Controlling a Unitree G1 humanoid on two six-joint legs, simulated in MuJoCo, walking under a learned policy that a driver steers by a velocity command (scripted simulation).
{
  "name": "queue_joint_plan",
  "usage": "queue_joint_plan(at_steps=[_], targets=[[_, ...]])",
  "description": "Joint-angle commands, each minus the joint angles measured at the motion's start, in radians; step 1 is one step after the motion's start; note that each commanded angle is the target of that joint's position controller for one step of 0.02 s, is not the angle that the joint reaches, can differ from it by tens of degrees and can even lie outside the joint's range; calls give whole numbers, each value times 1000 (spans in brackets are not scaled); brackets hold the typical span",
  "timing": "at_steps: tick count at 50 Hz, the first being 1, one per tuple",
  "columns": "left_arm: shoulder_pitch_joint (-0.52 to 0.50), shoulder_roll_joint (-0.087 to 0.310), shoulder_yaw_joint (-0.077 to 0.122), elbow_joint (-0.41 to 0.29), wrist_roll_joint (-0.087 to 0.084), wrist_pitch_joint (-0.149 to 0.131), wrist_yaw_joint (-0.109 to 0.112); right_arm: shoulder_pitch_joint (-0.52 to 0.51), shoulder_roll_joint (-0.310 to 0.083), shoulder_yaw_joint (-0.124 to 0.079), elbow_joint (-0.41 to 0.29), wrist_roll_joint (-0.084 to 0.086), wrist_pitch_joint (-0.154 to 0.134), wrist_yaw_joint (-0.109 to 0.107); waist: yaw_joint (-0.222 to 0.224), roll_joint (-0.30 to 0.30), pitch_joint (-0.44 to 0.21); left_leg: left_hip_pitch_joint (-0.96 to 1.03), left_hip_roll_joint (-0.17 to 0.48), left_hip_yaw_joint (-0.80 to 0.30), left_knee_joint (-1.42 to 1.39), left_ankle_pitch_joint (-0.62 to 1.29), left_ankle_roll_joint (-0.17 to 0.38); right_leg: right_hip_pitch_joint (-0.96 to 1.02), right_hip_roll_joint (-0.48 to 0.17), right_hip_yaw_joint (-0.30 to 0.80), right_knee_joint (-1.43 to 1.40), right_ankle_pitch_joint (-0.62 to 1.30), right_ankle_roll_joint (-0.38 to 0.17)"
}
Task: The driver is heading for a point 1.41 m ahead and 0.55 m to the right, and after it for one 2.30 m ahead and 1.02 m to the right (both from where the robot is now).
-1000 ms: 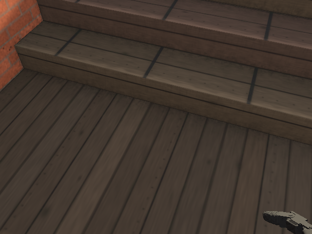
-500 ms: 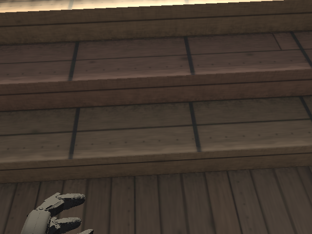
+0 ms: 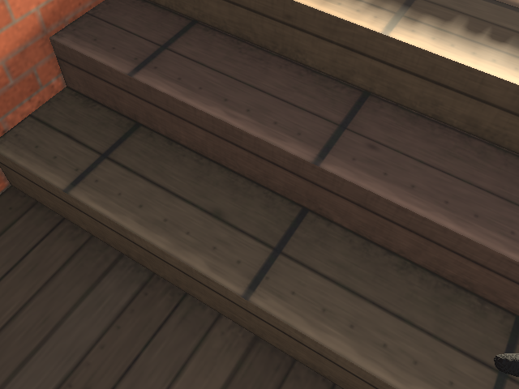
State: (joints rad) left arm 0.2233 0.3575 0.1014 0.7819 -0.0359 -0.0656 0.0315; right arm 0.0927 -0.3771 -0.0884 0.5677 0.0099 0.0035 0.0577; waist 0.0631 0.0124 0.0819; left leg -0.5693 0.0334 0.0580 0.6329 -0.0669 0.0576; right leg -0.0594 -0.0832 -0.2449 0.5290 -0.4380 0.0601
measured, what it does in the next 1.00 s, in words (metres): walks ahead, turning right: left foot, then right foot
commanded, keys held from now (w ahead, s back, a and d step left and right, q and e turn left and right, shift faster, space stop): e+shift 0.94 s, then w+e+shift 0.06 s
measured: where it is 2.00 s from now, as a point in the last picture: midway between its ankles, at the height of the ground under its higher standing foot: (416, 359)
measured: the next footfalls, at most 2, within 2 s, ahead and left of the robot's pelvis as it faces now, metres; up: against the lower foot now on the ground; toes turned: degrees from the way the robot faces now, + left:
left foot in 0.02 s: +0.19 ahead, +0.08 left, +0.00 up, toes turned +4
right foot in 0.50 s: +0.10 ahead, -0.16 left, +0.00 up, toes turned -15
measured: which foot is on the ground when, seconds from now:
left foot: up 0.00-0.00, down 0.02-0.50, up 0.52-1.00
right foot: down 0.00-0.00, up 0.02-0.48, down 0.50-1.00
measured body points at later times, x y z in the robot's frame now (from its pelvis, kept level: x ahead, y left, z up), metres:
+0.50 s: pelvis +0.09 -0.04 +0.01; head +0.11 -0.07 +0.46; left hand +0.26 +0.22 -0.08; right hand +0.25 -0.34 -0.08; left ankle +0.15 +0.08 -0.72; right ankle +0.07 -0.14 -0.72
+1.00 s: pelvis +0.11 -0.06 +0.02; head +0.13 -0.10 +0.47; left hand +0.44 +0.06 -0.04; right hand +0.11 -0.40 -0.07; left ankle +0.21 +0.02 -0.70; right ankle +0.07 -0.15 -0.72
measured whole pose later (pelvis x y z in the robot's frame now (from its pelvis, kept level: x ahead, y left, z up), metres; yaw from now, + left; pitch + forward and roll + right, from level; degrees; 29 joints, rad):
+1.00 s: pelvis +0.11 -0.06 +0.02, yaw -37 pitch +4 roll +3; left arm 0.12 0.32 0.09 0.55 -0.02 0.05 0.05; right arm 0.05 -0.29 -0.07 0.69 0.01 -0.02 -0.02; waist 0.00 0.00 0.02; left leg -0.40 -0.11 -0.14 0.58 -0.27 -0.05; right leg -0.33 0.16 0.35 0.54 -0.23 -0.04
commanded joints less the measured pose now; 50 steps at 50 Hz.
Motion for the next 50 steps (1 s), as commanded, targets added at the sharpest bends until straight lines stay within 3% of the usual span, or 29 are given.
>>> queue_joint_plan(at_steps=[1, 2, 3, 4, 5, 6, 8, 10, 12, 13, 16, 21, 23, 24, 25, 26, 27, 28, 29, 30, 31, 32, 34, 38, 42, 47, 48, 50], targets=[[-48, 38, -9, -102, 33, -15, -12, 298, -173, -73, 19, 2, -8, -26, -172, 194, -202, 630, 0, -111, -96, 453, 121, -373, -38, 55, 497, 194, -36], [106, -14, -42, -118, 69, -14, -23, 176, -265, -62, -75, -47, -20, -40, -43, 408, -356, 826, 333, -650, -116, 737, 367, -654, 121, 164, 888, -335, 23], [43, 128, -22, -89, 31, -9, -34, 180, -175, -40, -115, -48, -26, -31, -155, 197, -535, 815, 365, -684, -222, 520, 372, -627, 83, 333, 954, -224, 2], [-22, 155, -15, -95, 7, 3, -36, 136, -137, -20, -106, -37, -32, -31, -141, 104, -440, 706, 340, -569, -231, 369, 314, -643, 37, 324, 904, -122, -11], [-32, 119, -25, -83, 18, 21, -25, 108, -88, -2, -84, -15, -33, -33, -114, 26, -356, 589, 292, -478, -227, 276, 249, -625, -14, 314, 810, -76, -10], [-36, 89, -36, -71, 27, 40, -15, 70, -33, 23, -72, -13, -30, -38, -87, 19, -306, 471, 256, -408, -235, 246, 210, -558, -44, 325, 718, -60, -5], [33, 58, -41, -30, 24, 69, -10, 7, -19, 37, -47, -50, -39, -41, -35, 58, -270, 257, 203, -248, -281, 301, 187, -348, -35, 293, 621, 0, 7], [35, 30, -50, -26, 29, 69, -1, -22, -31, 29, -23, -61, -47, -55, -33, 75, -250, 233, 191, -152, -293, 352, 186, -298, -20, 279, 482, 29, 24], [-11, 45, -46, -49, 31, 68, 1, -11, -80, 8, -7, -48, -33, -75, -61, 81, -243, 295, 232, -154, -307, 307, 207, -350, -14, 262, 456, 59, 29], [-28, 54, -43, -60, 29, 71, -1, -8, -84, 5, -2, -44, -23, -86, -70, 73, -237, 319, 258, -167, -324, 234, 219, -380, -23, 262, 459, 64, 32], [-62, 47, -34, -85, 24, 91, -2, -22, -53, 7, 8, -39, -3, -102, -84, 77, -193, 343, 288, -158, -369, 10, 216, -436, -41, 254, 457, 69, 36], [-66, 16, -31, -113, 26, 92, -22, -41, -54, -7, 39, -34, 13, -107, -77, 94, -182, 403, 300, -60, -335, 72, 177, -384, -21, 190, 309, 56, 2], [-21, 13, -24, -111, 25, 88, -36, -57, -63, -15, 50, -18, 21, -111, -45, 99, -202, 426, 302, -15, -270, 118, 136, -307, 2, 157, 168, 115, -32], [20, 16, -18, -98, 24, 86, -40, -58, -49, -15, 56, -3, 25, -112, -27, 84, -207, 410, 279, 23, -205, 91, 94, -243, 32, 142, 61, 182, -63], [61, 54, -2, -87, 32, 86, -35, -20, -18, -11, 76, 4, 28, -109, -17, 11, -172, 332, 218, 73, -75, -18, 18, -173, 38, 209, -63, 291, -115], [96, 192, 35, -99, 37, 83, -12, -12, 28, -1, 49, -27, 27, -102, -44, -281, -137, 57, 84, 159, 222, -349, -96, -39, -192, 569, -147, 686, -231], [76, 240, 40, -135, 75, 65, -13, -139, 33, 6, -10, -44, 15, -106, -16, -329, -125, -170, -60, 11, 441, -585, -143, -14, -293, 797, -184, 851, -400], [71, 218, 42, -140, 88, 42, -23, -177, 4, -1, -13, -38, 9, -104, 4, -200, -173, -192, -55, -108, 540, -559, -125, -3, -269, 751, -191, 795, -405], [18, 206, 43, -148, 68, 30, -22, -153, -9, -8, -1, -27, 6, -104, -36, -146, -172, -204, -41, -145, 548, -459, -110, 9, -210, 677, -177, 747, -348], [-35, 168, 37, -160, 36, 34, -15, -120, -16, -13, 23, -35, 4, -111, -63, -101, -179, -206, -30, -155, 531, -386, -114, 12, -175, 628, -157, 721, -298], [-69, 140, 28, -174, 16, 43, -4, -118, -23, -16, 24, -39, 2, -115, -73, -108, -183, -191, -33, -157, 525, -338, -122, -4, -158, 609, -150, 729, -276], [-76, 122, 21, -186, 13, 52, 6, -115, -15, -14, 23, -40, -2, -112, -78, -113, -206, -160, -50, -154, 542, -302, -130, -14, -138, 597, -140, 757, -266], [-55, 120, 22, -197, 20, 64, 19, -98, 8, -7, 26, -31, -8, -108, -73, -109, -241, -141, -79, -157, 506, -253, -136, 11, -112, 594, -124, 778, -252], [-40, 131, 29, -224, 21, 83, 35, -126, 29, 3, 20, -20, -15, -107, -56, -137, -227, -129, -118, -176, 316, -215, -146, 24, -84, 660, -117, 668, -235], [-63, 136, 35, -259, 24, 95, 35, -126, 18, 0, 27, -15, -20, -99, -50, -176, -202, -52, -141, -197, 180, -207, -145, -39, -53, 740, -115, 538, -221], [-88, 136, 39, -295, 25, 104, 27, -115, -1, -7, 34, -9, -41, -84, -39, -205, -207, 51, -149, -215, 30, -229, -121, -43, -28, 835, -87, 586, -224], [-98, 130, 37, -303, 19, 106, 25, -95, -9, -8, 37, -5, -47, -78, -44, -188, -235, 106, -140, -212, -25, -224, -111, -60, -14, 845, -95, 463, -221], [-137, 117, 29, -318, 12, 108, 20, -51, -15, -20, 50, 11, -56, -72, -74, -176, -209, 308, -124, -185, -194, -166, -93, -228, 50, 845, -114, 106, -203]])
